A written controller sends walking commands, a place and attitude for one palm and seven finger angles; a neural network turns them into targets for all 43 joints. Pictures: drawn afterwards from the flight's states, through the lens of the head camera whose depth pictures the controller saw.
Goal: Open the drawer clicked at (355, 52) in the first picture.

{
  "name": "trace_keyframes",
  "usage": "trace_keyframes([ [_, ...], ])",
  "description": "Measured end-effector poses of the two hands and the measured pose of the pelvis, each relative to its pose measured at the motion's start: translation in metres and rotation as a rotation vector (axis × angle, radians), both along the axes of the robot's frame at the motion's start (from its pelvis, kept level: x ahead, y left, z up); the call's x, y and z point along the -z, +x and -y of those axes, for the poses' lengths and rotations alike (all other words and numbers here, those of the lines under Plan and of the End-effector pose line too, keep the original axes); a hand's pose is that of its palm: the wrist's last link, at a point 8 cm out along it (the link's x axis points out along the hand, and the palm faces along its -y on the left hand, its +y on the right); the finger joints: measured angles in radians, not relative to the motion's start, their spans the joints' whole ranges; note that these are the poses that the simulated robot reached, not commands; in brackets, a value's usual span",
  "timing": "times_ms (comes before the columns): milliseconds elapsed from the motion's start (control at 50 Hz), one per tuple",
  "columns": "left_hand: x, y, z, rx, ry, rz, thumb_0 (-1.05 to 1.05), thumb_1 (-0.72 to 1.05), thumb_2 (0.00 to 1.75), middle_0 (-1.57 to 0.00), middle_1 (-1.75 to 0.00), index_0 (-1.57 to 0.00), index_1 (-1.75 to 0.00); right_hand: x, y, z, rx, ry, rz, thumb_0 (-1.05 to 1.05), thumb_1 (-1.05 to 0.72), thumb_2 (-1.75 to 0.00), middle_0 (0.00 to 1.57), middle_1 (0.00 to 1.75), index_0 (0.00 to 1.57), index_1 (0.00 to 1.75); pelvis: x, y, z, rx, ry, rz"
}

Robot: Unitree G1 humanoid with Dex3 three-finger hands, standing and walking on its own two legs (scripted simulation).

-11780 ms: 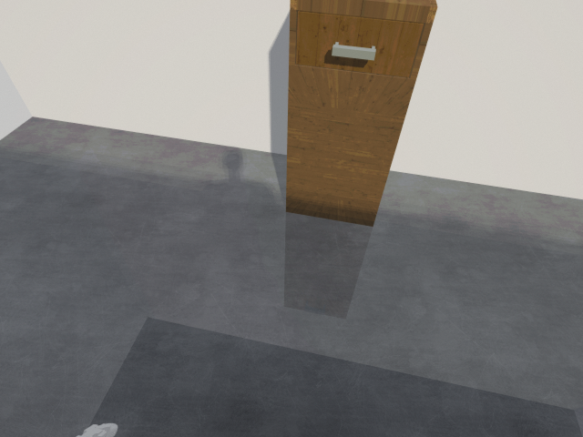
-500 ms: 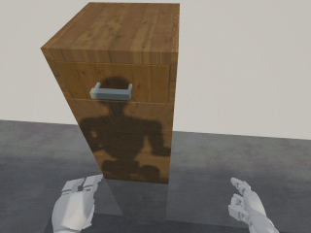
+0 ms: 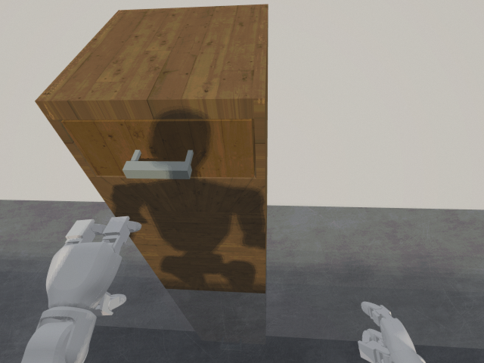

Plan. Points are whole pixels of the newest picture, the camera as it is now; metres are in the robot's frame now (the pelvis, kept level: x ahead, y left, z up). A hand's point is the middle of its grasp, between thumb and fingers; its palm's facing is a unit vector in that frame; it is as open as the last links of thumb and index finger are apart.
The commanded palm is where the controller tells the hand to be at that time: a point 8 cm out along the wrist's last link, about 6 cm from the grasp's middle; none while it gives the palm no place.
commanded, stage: raise the hand with hooked fingers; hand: left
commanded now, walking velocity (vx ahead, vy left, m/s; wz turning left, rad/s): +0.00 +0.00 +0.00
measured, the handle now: (160, 162) +0.46 +0.23 +0.06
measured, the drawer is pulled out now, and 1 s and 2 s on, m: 0.00 0.00 0.00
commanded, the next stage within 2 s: move the hooked fingers above the handle in 0.98 s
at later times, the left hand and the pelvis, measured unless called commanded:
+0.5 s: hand (47, 203) +0.27 +0.30 +0.17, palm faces +0.19 -0.06 -0.98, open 13.8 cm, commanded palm +0.24 +0.29 +0.22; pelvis -0.03 +0.05 +0.01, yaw +2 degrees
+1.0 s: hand (15, 218) +0.24 +0.33 +0.17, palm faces +0.18 -0.06 -0.98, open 13.9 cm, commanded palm +0.21 +0.32 +0.23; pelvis -0.06 +0.07 +0.02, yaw +3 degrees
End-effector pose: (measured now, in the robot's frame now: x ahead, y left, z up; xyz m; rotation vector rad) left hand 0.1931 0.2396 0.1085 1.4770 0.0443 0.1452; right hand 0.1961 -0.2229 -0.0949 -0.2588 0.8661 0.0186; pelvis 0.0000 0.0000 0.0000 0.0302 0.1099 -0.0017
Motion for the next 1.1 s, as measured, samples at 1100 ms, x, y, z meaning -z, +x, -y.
trace_keyframes([
  [1100,-0.099,0.022,-0.086,-0.004,0.018,0.036,-0.01,-0.50,0.30,-0.31,-1.20,-0.32,-1.20,-0.010,-0.061,-0.086,-0.026,0.073,-0.030,0.01,-0.91,-0.90,0.20,0.30,0.20,0.30,-0.017,-0.061,-0.065,-0.053,-0.040,0.137],
])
